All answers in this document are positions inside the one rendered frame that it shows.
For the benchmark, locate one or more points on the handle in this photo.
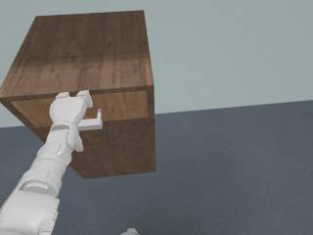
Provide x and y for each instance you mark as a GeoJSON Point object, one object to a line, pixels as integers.
{"type": "Point", "coordinates": [91, 123]}

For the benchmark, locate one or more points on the cabinet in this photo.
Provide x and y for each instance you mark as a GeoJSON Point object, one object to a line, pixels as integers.
{"type": "Point", "coordinates": [103, 53]}

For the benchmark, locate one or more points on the left robot upper arm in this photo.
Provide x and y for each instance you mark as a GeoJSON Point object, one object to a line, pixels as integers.
{"type": "Point", "coordinates": [30, 213]}

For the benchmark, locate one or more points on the drawer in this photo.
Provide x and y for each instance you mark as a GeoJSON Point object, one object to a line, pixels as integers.
{"type": "Point", "coordinates": [114, 106]}

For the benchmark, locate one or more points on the robot left forearm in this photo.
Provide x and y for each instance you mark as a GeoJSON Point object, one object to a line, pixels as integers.
{"type": "Point", "coordinates": [47, 170]}

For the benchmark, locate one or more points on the left robot hand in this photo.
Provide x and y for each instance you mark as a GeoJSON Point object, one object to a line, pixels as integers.
{"type": "Point", "coordinates": [72, 110]}

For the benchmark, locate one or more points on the robot left shin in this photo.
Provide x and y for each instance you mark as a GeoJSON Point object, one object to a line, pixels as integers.
{"type": "Point", "coordinates": [132, 230]}

